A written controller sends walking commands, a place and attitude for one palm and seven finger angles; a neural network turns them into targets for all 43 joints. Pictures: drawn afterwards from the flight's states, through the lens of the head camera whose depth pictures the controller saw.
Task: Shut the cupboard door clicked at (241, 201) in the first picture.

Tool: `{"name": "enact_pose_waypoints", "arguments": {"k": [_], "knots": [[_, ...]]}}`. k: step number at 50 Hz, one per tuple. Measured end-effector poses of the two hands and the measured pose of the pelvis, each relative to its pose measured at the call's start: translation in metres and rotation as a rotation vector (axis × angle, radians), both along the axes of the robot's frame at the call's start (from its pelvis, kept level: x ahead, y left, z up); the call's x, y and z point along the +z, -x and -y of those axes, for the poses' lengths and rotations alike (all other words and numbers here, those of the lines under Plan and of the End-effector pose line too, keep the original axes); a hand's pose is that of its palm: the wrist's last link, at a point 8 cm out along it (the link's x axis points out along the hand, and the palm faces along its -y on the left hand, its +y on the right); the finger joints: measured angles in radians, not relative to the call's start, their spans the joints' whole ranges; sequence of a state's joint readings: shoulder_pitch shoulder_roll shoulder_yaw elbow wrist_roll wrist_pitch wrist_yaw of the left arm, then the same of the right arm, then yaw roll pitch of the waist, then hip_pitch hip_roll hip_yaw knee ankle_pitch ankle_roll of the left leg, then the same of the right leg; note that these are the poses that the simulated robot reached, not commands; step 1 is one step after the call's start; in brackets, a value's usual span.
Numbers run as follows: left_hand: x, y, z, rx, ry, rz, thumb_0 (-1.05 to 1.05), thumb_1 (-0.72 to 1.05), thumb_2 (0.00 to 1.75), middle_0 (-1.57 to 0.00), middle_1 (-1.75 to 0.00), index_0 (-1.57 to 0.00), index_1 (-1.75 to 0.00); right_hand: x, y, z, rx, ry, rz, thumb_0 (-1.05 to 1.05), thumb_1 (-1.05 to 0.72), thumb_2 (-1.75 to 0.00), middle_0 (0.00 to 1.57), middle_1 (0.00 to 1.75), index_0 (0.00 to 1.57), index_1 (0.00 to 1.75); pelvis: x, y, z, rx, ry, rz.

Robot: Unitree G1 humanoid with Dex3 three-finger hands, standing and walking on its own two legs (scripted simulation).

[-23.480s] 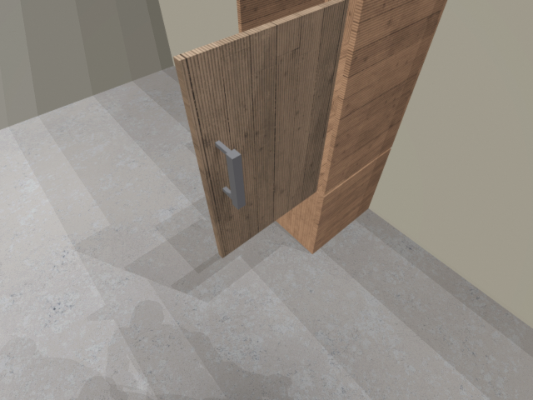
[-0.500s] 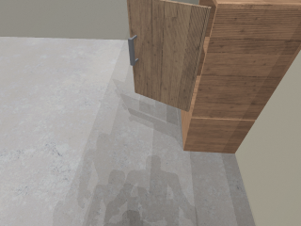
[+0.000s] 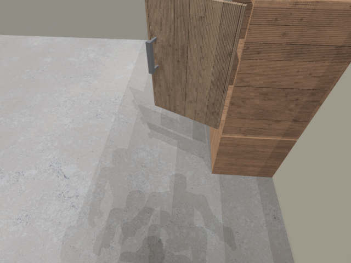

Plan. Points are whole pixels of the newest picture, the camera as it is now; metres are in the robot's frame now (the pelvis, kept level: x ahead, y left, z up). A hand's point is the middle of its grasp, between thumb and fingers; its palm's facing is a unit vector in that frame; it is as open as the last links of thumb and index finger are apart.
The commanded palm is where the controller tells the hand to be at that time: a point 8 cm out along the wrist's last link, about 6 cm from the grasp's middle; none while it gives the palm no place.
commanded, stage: look to check the result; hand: left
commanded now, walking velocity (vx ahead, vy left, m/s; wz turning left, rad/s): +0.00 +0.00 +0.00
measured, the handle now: (153, 55) +0.95 +0.15 -0.02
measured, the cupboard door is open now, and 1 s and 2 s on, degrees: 65 65 65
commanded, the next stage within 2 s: walk to a spot facing it in 0.34 s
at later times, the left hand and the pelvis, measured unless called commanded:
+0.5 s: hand out of the picture +0.08 +0.22 -0.16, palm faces +0.00 -0.95 -0.31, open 7.4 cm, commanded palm none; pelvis +0.02 -0.01 +0.00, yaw +0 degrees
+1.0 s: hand out of the picture +0.01 +0.23 -0.19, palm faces +0.27 -0.93 -0.24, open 7.4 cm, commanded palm none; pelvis +0.00 +0.02 -0.02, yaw +16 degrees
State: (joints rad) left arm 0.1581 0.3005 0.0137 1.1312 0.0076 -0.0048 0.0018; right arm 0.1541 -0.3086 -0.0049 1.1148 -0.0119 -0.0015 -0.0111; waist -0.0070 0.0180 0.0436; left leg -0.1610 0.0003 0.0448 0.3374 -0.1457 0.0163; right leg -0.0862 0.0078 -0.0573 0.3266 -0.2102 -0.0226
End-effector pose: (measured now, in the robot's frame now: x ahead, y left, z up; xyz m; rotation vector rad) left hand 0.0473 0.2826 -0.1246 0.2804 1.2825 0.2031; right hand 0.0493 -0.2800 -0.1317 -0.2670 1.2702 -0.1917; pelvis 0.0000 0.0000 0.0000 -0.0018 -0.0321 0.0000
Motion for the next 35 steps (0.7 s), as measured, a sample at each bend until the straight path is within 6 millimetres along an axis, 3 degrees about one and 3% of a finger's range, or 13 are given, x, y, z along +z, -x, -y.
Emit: {"name": "enact_pose_waypoints", "arguments": {"k": [20, 29, 35], "knots": [[0.002, -0.020, 0.014, 0.001, 0.001, 0.013, 0.00, 0.91, 0.89, -0.21, -0.30, -0.21, -0.30, 0.001, -0.034, 0.010, 0.021, -0.003, 0.031, 0.01, -0.91, -0.90, 0.20, 0.30, 0.21, 0.30, 0.001, -0.017, 0.011, 0.002, -0.005, -0.004], [-0.002, -0.028, 0.023, 0.017, 0.005, 0.030, 0.00, 0.91, 0.89, -0.21, -0.30, -0.21, -0.30, -0.003, -0.032, 0.009, 0.016, -0.009, 0.013, 0.01, -0.91, -0.90, 0.20, 0.30, 0.20, 0.30, -0.001, -0.021, 0.015, 0.021, -0.007, -0.006], [-0.015, -0.012, 0.034, 0.089, 0.039, 0.048, 0.00, 0.91, 0.89, -0.21, -0.30, -0.21, -0.30, -0.016, -0.020, -0.011, 0.042, -0.042, -0.057, 0.01, -0.91, -0.90, 0.20, 0.30, 0.20, 0.30, -0.010, -0.017, 0.013, 0.090, 0.007, 0.003]]}}
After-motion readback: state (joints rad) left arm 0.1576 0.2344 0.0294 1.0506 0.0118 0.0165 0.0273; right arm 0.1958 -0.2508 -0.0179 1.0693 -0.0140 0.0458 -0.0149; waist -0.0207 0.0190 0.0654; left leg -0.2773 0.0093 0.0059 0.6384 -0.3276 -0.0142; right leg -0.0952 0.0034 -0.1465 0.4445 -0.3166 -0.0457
